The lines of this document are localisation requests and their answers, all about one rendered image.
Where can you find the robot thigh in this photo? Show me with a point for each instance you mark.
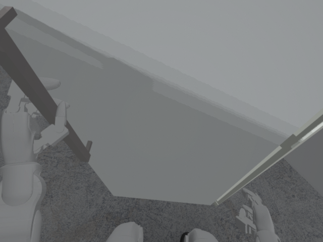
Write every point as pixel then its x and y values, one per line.
pixel 127 232
pixel 199 236

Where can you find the robot right hand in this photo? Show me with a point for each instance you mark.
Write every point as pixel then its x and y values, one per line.
pixel 257 219

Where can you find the fridge door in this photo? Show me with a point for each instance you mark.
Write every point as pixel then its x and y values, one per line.
pixel 180 98

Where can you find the robot right thigh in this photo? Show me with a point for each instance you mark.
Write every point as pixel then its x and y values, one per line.
pixel 199 236

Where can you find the robot left thigh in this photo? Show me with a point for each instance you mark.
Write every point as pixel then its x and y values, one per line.
pixel 127 232

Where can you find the robot left hand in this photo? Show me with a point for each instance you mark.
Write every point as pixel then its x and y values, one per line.
pixel 18 126

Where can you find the right robot forearm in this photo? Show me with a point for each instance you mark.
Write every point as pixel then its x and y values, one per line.
pixel 266 236

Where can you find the handle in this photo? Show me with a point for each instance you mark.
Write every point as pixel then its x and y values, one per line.
pixel 14 63

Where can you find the left robot forearm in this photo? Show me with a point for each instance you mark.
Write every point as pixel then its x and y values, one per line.
pixel 21 193

